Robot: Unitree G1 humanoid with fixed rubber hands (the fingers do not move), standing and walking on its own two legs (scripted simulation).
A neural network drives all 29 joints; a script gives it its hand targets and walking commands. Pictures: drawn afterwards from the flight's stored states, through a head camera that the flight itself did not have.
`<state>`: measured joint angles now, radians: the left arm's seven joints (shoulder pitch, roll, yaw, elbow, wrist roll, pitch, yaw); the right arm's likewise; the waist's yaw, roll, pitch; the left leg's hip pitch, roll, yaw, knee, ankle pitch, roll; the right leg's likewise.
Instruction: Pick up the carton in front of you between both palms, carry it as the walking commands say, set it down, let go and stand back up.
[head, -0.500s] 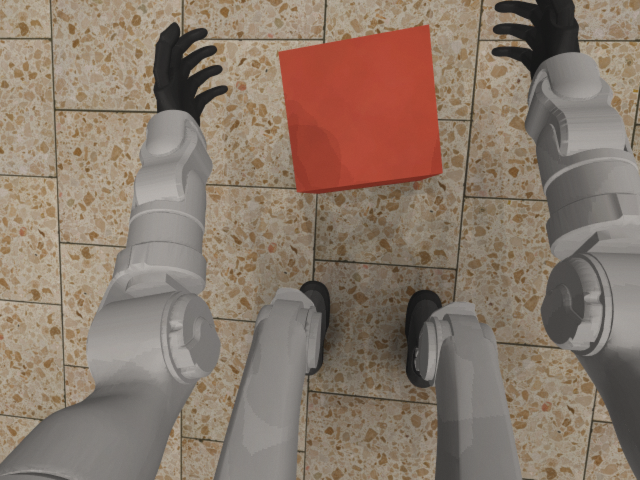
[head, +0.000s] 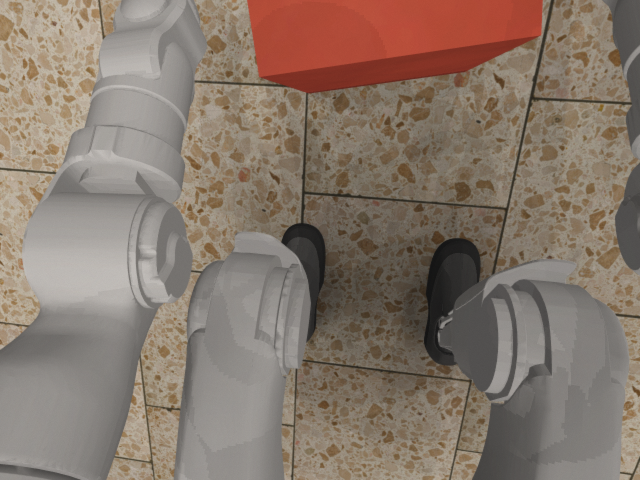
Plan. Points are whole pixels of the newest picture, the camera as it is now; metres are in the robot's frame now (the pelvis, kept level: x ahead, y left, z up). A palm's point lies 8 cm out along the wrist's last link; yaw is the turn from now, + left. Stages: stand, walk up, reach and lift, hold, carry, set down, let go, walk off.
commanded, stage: reach and lift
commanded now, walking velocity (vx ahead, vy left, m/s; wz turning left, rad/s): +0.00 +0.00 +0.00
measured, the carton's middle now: out of the picture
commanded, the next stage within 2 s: none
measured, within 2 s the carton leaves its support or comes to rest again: leaves its support in 0.88 s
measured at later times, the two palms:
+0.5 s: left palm out of the picture +0.54 +0.18 -0.18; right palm out of the picture +0.59 -0.13 -0.18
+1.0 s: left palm out of the picture +0.54 +0.17 -0.13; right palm out of the picture +0.57 -0.13 -0.14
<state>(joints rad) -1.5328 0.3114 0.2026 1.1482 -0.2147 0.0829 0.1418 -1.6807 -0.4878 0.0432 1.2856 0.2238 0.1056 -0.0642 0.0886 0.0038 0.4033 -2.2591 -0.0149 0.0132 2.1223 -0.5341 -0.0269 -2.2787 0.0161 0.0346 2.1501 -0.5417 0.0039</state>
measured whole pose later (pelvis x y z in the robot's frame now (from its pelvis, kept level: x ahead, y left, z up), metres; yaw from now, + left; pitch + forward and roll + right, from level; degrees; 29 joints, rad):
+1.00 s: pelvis +0.01 +0.00 -0.01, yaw -1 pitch +39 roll +2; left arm -1.29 0.15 0.33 0.78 -0.11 0.29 0.18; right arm -1.40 -0.28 -0.10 0.93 0.06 0.28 -0.13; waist 0.08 0.02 0.22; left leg -2.28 -0.06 -0.03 2.18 -0.59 -0.07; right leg -2.30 0.04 0.03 2.20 -0.58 0.01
